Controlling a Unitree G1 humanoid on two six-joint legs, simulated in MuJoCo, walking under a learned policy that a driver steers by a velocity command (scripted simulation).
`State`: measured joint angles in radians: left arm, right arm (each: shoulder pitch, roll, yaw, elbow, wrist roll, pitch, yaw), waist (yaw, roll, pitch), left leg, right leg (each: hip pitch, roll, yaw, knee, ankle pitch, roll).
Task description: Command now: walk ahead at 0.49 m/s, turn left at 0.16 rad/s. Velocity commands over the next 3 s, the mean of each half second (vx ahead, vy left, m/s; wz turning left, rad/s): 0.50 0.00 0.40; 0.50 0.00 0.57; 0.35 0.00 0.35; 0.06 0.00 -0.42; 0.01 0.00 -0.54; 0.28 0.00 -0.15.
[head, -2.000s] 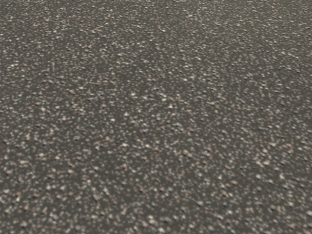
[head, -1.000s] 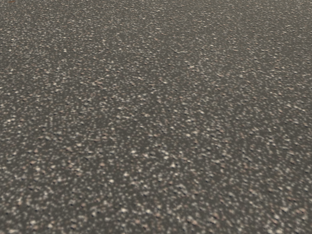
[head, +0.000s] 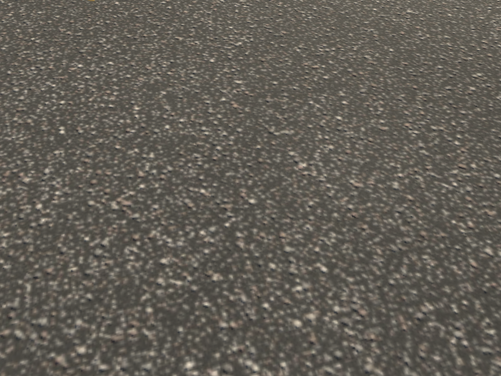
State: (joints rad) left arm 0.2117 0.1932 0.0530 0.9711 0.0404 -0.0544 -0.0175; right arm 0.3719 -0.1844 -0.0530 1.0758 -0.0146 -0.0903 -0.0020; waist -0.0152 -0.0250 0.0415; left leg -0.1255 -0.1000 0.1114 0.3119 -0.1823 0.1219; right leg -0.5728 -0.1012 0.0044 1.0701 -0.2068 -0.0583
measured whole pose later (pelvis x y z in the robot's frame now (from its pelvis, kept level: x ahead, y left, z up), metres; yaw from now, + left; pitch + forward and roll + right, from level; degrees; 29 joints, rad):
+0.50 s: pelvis +0.28 -0.04 +0.00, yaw +15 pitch +1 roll -1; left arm 0.23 0.21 0.06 0.91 0.02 -0.10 0.01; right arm 0.26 -0.27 -0.09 0.90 -0.03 -0.03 0.02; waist -0.01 0.05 0.04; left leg -0.54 0.04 -0.01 1.15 -0.28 0.08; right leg -0.21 0.00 -0.16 0.38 -0.19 -0.05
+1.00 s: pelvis +0.51 +0.10 -0.01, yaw +33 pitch +1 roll +0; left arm 0.22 0.24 0.05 0.81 0.04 -0.06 -0.01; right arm 0.24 -0.26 -0.08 0.84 -0.01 -0.03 0.01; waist 0.01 -0.02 0.06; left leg -0.26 -0.13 0.04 0.43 -0.19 0.14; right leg -0.49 -0.11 -0.01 1.18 -0.33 0.02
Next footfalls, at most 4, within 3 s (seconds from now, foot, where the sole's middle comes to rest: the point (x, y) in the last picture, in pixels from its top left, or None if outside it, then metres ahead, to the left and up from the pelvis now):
0.30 right None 0.36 -0.12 -0.78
0.82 left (193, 361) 0.54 0.17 -0.78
1.36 right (172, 250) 0.89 0.25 -0.78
1.84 left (130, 298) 0.73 0.36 -0.78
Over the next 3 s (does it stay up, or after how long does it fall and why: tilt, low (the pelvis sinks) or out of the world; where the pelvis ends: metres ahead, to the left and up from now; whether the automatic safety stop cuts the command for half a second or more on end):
stays up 0.83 0.27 0.00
